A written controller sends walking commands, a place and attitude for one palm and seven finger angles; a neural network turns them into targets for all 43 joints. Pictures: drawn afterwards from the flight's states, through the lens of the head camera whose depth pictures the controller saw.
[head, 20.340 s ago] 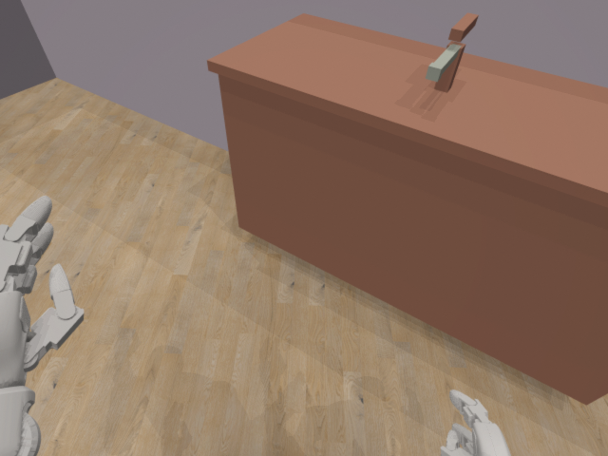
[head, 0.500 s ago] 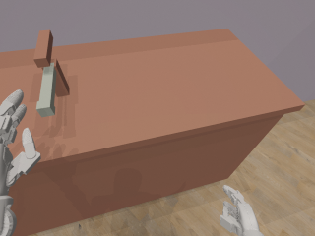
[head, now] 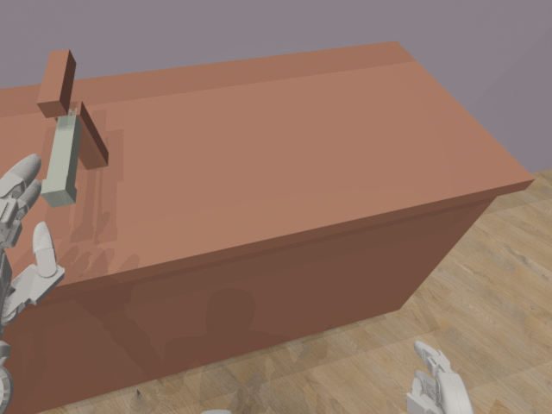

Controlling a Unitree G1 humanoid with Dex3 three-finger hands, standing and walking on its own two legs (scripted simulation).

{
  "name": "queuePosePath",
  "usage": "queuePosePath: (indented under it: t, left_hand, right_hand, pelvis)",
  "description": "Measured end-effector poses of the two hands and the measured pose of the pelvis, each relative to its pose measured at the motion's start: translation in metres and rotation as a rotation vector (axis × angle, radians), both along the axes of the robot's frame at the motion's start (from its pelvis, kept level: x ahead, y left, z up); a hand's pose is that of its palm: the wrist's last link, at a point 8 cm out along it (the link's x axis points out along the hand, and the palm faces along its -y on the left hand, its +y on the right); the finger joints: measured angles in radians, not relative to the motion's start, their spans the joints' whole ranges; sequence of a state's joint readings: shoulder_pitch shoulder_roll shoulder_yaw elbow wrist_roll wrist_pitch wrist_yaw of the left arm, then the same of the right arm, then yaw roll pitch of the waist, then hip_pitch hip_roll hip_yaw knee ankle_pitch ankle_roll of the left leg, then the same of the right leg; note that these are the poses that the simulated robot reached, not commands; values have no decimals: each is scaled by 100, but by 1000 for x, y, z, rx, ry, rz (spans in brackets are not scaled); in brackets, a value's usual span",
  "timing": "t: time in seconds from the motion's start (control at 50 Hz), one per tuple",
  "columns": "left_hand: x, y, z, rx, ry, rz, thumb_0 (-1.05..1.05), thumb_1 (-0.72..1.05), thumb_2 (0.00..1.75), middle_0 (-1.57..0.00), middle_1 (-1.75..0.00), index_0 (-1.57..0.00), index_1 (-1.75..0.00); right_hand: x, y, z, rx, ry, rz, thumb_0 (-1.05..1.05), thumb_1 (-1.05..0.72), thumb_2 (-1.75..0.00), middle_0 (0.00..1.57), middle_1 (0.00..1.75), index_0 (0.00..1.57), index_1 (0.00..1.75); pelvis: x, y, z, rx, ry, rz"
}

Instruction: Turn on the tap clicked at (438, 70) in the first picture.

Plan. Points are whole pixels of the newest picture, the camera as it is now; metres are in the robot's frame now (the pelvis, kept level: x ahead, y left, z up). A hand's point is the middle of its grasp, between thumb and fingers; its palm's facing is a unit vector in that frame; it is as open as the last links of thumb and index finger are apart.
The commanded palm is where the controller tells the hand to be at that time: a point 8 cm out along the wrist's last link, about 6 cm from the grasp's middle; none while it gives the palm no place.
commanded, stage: come to a stop and stand still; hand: left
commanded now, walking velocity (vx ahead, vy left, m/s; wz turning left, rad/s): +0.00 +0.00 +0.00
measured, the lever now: (59, 191) +0.34 +0.31 +0.14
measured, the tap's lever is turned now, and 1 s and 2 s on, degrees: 0 0 0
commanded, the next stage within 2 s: look again from close up in 0.72 s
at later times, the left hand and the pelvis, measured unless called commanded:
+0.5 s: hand out of the picture +0.20 +0.31 +0.18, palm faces +0.46 -0.84 -0.28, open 7.4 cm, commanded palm +0.14 +0.33 +0.18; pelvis -0.02 +0.05 +0.00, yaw +0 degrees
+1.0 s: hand (0, 268) +0.22 +0.30 +0.16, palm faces +0.40 -0.85 -0.35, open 7.4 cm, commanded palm +0.16 +0.33 +0.18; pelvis +0.00 +0.05 +0.01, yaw +0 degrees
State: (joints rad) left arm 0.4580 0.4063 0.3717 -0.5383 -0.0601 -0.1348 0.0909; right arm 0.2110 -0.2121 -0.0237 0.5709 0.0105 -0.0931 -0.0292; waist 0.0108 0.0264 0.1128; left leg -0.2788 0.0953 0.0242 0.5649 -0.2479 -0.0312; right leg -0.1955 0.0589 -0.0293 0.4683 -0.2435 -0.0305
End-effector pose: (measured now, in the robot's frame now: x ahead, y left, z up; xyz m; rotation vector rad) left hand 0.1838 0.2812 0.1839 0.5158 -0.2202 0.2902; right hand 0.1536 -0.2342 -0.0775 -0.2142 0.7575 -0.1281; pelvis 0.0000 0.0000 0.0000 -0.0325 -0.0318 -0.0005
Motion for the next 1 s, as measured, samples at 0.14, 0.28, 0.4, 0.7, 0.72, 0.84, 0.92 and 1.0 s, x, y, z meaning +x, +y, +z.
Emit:
queuePosePath:
  t: [0.14, 0.28, 0.4, 0.7, 0.72, 0.84, 0.92, 1.0]
  left_hand:
    - [11, 43, 14, 5, -134, 67, 1, 89, 90, -21, -30, -21, -31]
    - [-11, 24, -19, -112, -46, -49, 1, 89, 90, -21, -30, -21, -31]
    - [-24, 59, -10, -105, -132, 38, 1, 88, 90, -21, -31, -22, -31]
    - [-20, 68, -12, -101, -113, 59, 1, 89, 90, -21, -30, -21, -31]
    - [-19, 68, -11, -98, -111, 60, 1, 89, 90, -21, -30, -21, -31]
    - [-12, 65, -7, -88, -111, 51, 1, 89, 90, -21, -30, -21, -31]
    - [-7, 61, -7, -84, -100, 43, 1, 89, 90, -21, -30, -21, -31]
    - [-3, 59, -9, -84, -82, 43, 1, 89, 90, -21, -30, -21, -31]
  right_hand:
    - [1, 13, 12, -1, -58, 44, 2, -90, -90, 21, 30, 20, 30]
    - [-2, 34, 26, -15, -127, 21, 2, -90, -90, 21, 30, 20, 30]
    - [-6, 57, 30, -33, -119, 63, 2, -90, -90, 21, 30, 20, 30]
    - [-6, 90, 19, 27, -79, 112, 2, -90, -90, 21, 30, 20, 30]
    - [-5, 89, 18, 25, -74, 110, 2, -90, -90, 21, 30, 20, 30]
    - [0, 77, 18, 6, -55, 90, 2, -90, -90, 21, 30, 20, 30]
    - [6, 69, 20, -6, -56, 72, 2, -90, -90, 21, 30, 20, 30]
    - [13, 62, 22, -14, -61, 59, 2, -90, -90, 21, 30, 20, 30]
  pelvis:
    - [-5, 14, 2, 30, 6, -29]
    - [-11, 33, 1, 18, -10, -29]
    - [-18, 44, 3, 9, -20, -20]
    - [-16, 57, 4, 2, -15, -4]
    - [-15, 57, 5, 2, -14, -3]
    - [-8, 55, 6, 3, -11, -4]
    - [-3, 54, 6, 4, -8, -5]
    - [1, 51, 6, 5, -5, -5]
